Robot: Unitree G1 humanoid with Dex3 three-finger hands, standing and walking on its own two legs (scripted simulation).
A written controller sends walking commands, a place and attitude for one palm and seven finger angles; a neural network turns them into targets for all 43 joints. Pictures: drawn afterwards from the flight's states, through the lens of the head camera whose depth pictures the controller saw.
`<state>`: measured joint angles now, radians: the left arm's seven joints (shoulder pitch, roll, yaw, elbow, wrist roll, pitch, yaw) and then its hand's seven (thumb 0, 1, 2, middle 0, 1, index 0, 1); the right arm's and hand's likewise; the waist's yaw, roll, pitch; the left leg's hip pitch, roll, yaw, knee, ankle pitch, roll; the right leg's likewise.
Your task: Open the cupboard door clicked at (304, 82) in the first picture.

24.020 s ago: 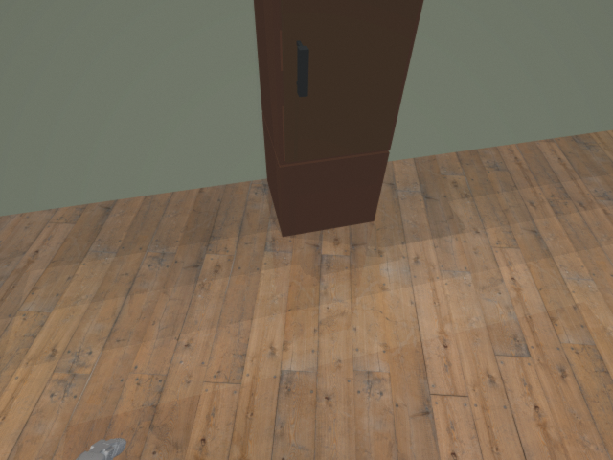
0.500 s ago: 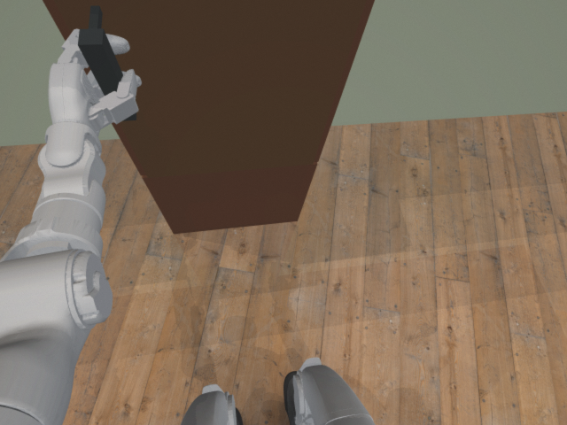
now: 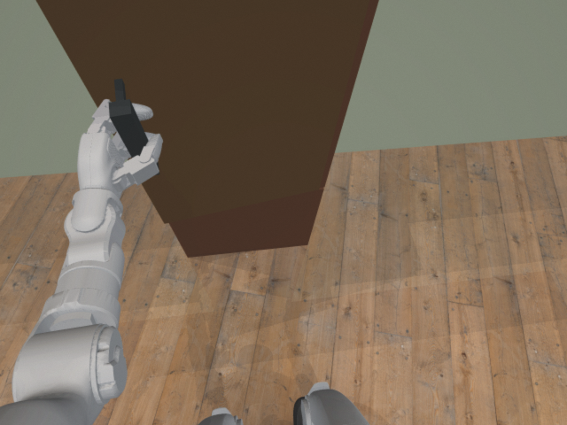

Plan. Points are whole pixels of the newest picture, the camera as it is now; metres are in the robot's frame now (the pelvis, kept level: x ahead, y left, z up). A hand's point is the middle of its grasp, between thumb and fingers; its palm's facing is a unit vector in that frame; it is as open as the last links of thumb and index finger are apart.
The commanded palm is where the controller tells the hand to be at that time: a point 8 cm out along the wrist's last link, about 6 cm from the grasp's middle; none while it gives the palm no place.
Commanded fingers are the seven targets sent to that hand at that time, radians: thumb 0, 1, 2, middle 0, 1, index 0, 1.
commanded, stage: pull the door open along its arc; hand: left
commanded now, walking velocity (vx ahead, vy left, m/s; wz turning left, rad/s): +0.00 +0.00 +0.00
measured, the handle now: (135, 130) +0.53 +0.18 +0.05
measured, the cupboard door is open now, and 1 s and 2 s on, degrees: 9 43 44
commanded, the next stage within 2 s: open thumb and fingers to let go in 0.58 s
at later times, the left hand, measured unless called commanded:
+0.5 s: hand (238, 254) +0.32 +0.03 +0.06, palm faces +0.31 -0.95 -0.03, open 6.8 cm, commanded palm +0.25 +0.10 +0.06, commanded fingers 0.00 0.90 0.90 -0.40 -1.35 -0.40 -1.35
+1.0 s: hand (254, 260) +0.32 +0.02 +0.06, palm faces +0.41 -0.91 -0.05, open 8.6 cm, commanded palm +0.26 +0.06 +0.06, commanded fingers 0.00 -0.29 0.39 -0.31 -1.22 -0.31 -1.22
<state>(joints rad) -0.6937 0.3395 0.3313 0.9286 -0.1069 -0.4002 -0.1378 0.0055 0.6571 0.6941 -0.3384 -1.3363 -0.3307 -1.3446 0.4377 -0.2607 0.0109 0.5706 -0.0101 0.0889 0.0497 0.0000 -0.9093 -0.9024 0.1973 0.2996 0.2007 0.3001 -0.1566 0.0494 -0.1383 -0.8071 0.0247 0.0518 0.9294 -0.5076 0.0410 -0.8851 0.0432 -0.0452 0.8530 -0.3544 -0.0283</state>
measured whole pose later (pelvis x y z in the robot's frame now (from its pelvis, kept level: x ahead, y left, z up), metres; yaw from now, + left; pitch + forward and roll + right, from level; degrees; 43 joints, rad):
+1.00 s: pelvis -0.01 -0.07 +0.01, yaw +6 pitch +12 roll +3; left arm -0.10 -0.13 -0.17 0.30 0.06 -0.23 0.57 0.01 0.29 0.64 -0.31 -1.24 -0.34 -1.27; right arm 0.17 -0.20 -0.01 0.62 -0.06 0.02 0.00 0.01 -0.91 -0.90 0.19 0.30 0.20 0.30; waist -0.02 0.05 -0.12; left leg -0.62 -0.01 -0.04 0.85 -0.45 -0.04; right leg -0.71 0.01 -0.12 0.88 -0.39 -0.11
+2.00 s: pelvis -0.04 +0.00 +0.00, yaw +3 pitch +11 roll +0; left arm -0.14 -0.07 -0.26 0.36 0.00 -0.30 0.20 -0.01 -0.50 0.30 -0.13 -0.31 -0.13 -0.30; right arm 0.26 -0.21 0.02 0.53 -0.02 -0.05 0.02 0.01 -0.91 -0.90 0.20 0.30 0.20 0.30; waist -0.01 0.03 -0.10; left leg -0.65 -0.05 0.03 0.93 -0.47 0.05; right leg -0.74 -0.02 -0.04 0.92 -0.36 -0.02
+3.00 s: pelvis -0.01 -0.03 -0.01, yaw +4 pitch +12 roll +0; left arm 0.39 0.13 -0.10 -0.18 -0.11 -0.27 -0.09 -0.01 -0.50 0.30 -0.15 -0.30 -0.15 -0.30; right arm 0.25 -0.23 0.02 0.45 0.01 -0.13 -0.04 0.01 -0.91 -0.90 0.20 0.30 0.20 0.30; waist 0.01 0.05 -0.11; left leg -0.69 -0.02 -0.02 1.02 -0.55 0.00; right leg -0.77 0.00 -0.10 1.00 -0.45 -0.06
